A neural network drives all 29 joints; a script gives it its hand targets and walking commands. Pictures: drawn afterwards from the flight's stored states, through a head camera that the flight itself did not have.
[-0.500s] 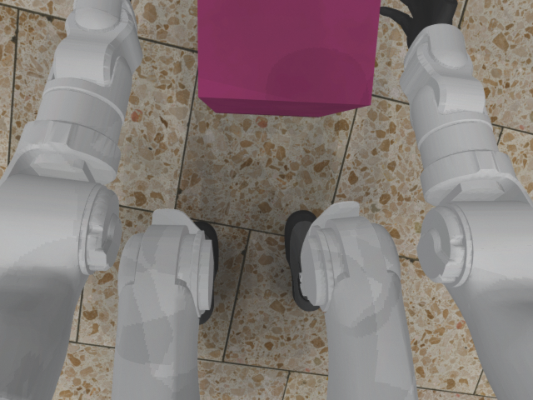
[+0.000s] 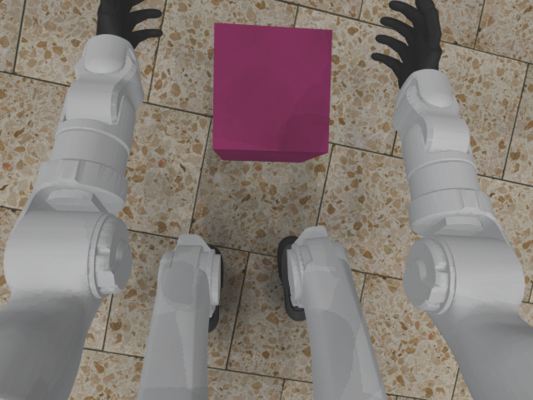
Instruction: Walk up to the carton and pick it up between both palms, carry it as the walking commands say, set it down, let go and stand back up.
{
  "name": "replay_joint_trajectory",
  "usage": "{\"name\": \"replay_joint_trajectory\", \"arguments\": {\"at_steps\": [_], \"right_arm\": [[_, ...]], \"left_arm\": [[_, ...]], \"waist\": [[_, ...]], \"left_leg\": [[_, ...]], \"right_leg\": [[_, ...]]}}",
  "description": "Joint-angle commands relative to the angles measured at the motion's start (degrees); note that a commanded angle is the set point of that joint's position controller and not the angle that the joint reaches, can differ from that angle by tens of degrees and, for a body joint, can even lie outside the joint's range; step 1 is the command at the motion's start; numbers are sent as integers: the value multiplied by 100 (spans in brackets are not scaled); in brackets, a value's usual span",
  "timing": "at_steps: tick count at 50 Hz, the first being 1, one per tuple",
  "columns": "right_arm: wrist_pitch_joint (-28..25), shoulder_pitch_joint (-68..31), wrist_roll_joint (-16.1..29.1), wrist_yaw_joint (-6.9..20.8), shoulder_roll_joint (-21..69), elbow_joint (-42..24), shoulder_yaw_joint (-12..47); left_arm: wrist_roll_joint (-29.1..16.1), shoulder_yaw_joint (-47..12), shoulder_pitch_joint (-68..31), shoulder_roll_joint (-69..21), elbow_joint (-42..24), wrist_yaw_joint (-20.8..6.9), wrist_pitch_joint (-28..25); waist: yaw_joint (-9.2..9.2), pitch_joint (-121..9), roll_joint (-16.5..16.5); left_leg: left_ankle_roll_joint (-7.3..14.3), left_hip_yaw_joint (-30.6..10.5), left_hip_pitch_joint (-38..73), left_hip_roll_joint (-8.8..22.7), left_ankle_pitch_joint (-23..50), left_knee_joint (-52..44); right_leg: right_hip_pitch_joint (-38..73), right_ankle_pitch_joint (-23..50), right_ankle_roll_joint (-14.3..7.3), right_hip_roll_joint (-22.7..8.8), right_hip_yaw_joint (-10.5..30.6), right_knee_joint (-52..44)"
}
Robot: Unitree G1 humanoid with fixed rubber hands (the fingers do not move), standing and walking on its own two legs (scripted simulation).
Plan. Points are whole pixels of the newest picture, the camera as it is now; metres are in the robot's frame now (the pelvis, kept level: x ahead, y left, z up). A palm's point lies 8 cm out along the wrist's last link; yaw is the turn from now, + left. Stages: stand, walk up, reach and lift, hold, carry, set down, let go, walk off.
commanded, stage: set down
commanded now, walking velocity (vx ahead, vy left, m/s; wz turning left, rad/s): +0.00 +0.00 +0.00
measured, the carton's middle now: (266, 107) +0.53 -0.04 -0.37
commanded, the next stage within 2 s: let go in 0.64 s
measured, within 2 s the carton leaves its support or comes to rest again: neither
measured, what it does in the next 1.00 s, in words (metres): rises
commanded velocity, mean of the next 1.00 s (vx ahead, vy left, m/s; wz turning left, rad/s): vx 0.00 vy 0.00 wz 0.00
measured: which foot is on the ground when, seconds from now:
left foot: down 0.00-1.00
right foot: down 0.00-1.00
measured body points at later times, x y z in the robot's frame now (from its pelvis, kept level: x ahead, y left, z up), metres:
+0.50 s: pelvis +0.02 +0.00 +0.14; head +0.32 +0.00 +0.48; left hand +0.56 +0.15 +0.04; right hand +0.52 -0.22 +0.04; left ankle +0.09 +0.11 -0.46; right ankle +0.10 -0.11 -0.46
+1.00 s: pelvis +0.07 +0.00 +0.22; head +0.33 -0.01 +0.58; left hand +0.47 +0.18 +0.09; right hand +0.44 -0.23 +0.09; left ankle +0.09 +0.11 -0.46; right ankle +0.10 -0.11 -0.46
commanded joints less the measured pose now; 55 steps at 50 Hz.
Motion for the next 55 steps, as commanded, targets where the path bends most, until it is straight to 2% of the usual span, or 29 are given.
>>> {"name": "replay_joint_trajectory", "arguments": {"at_steps": [1, 8, 22, 27, 32, 35, 39, 42, 44, 47, 49, 55], "right_arm": [[-64, -1173, -33, 27, -658, -791, -86], [-22, -813, -58, 149, -617, -1006, -148], [-147, -280, -329, 385, -439, -1050, -341], [-233, -104, -511, 448, -303, -995, -431], [-387, -4, -865, 496, -74, -707, -589], [-431, 201, -1051, 497, -12, -665, -654], [-471, 730, -1228, 579, -123, -972, -620], [-448, 1375, -1252, 735, -250, -1480, -351], [-405, 2164, -1256, 803, -276, -1879, -140], [-385, 2912, -1096, 862, -305, -2336, 125], [-429, 3316, -901, 912, -347, -2482, 280], [-619, 4617, -539, 1050, -336, -2135, 613]], "left_arm": [[77, 93, -1405, 536, -803, -22, -64], [191, 137, -1122, 431, -1026, -107, -19], [462, 373, -649, 184, -965, -312, -169], [605, 493, -426, 16, -893, -378, -260], [932, 731, -243, -191, -582, -421, -409], [1146, 888, -1, -221, -526, -409, -461], [1360, 939, 597, -358, -947, -273, -468], [1351, 760, 1392, -504, -1626, -111, -441], [1272, 547, 2161, -505, -2237, -73, -429], [1043, 215, 2941, -528, -2902, -130, -420], [903, 63, 3371, -566, -3111, -190, -460], [691, -81, 4767, -575, -2784, -369, -629]], "waist": [[-138, -6405, 255], [-160, -6465, 346], [-132, -6065, 307], [-131, -5761, 289], [-156, -5077, 200], [-106, -5057, 167], [-7, -5631, 224], [64, -6447, 213], [37, -6747, 86], [9, -6243, -103], [5, -5751, -94], [81, -3981, -69]], "left_leg": [[-92, 292, 3307, -120, 1575, -1201], [-121, 234, 4057, -129, 1950, -1961], [-117, 87, 5374, -81, 2433, -3717], [-117, 8, 5842, -45, 2668, -4344], [-154, -23, 5793, -5, 2673, -4712], [-198, 3, 5881, 0, 2771, -4814], [-230, -35, 6616, 34, 3341, -4933], [-188, -69, 7453, 74, 4060, -5017], [-171, -53, 7746, 46, 4378, -5140], [-133, -44, 7601, 13, 4148, -5460], [-127, -62, 7596, 17, 3907, -5674], [-136, -60, 7646, 142, 3126, -6208]], "right_leg": [[3965, 1915, 182, 101, -285, -1156], [4448, 2262, 184, 113, -286, -1909], [5632, 2748, 195, 52, -152, -3661], [5997, 2930, 209, 37, -116, -4287], [5978, 2873, 250, -16, -111, -4670], [6190, 2982, 278, -26, -100, -4771], [6726, 3440, 271, 14, -109, -4845], [7438, 4035, 253, 32, -111, -4876], [8111, 4511, 207, 37, -38, -4980], [8813, 4747, 121, -5, 132, -5211], [9002, 4668, 81, -40, 209, -5413], [9146, 3993, 80, -217, 307, -5979]]}}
